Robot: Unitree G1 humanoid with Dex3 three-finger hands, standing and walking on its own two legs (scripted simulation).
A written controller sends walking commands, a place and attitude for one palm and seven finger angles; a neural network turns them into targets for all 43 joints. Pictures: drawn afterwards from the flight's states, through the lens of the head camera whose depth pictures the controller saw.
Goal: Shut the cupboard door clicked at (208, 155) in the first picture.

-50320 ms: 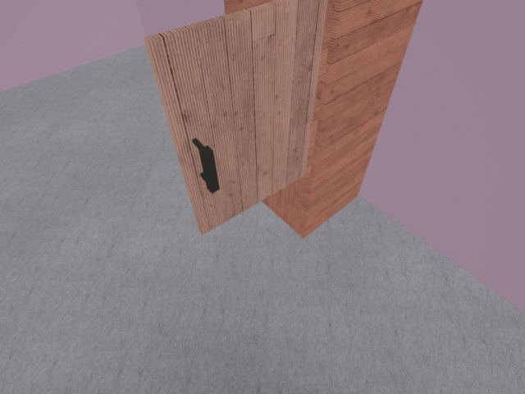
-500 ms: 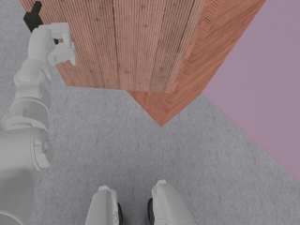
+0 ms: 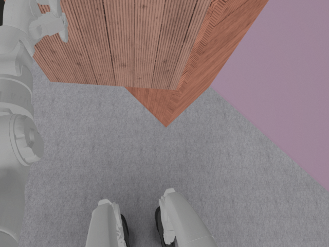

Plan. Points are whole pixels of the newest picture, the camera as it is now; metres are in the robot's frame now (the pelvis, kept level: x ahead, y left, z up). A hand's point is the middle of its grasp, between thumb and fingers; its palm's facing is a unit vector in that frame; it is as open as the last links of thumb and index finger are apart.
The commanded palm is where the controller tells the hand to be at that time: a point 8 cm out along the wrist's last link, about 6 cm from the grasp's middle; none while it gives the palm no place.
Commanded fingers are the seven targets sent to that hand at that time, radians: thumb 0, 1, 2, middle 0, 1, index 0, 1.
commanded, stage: push the door shut along its arc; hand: left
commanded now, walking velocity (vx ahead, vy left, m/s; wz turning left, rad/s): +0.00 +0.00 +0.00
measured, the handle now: (10, 13) +0.61 +0.22 +0.09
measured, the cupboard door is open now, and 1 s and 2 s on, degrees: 45 38 38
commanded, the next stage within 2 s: pull the fist back off the door in 0.20 s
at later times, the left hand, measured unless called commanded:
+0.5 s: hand (68, 10) +0.62 +0.11 +0.09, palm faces +0.14 -0.99 -0.02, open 3.2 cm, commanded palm +0.59 +0.12 +0.09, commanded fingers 0.00 0.90 0.90 -1.30 -1.50 -1.30 -1.50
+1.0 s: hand (78, 37) +0.54 +0.10 +0.09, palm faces +0.10 -0.99 -0.03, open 3.1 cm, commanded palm +0.50 +0.13 +0.09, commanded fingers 0.00 0.90 0.90 -1.30 -1.50 -1.30 -1.50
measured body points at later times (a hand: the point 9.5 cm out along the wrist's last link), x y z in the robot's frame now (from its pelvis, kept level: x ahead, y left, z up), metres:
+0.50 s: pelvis +0.00 -0.01 -0.01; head +0.20 +0.02 +0.39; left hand +0.61 +0.17 +0.09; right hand -0.04 -0.25 -0.10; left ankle +0.04 +0.10 -0.60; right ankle +0.03 -0.10 -0.60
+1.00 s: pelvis +0.03 -0.02 +0.04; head +0.17 -0.01 +0.46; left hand +0.53 +0.15 +0.10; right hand +0.01 -0.28 -0.08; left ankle +0.04 +0.10 -0.60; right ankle +0.03 -0.10 -0.60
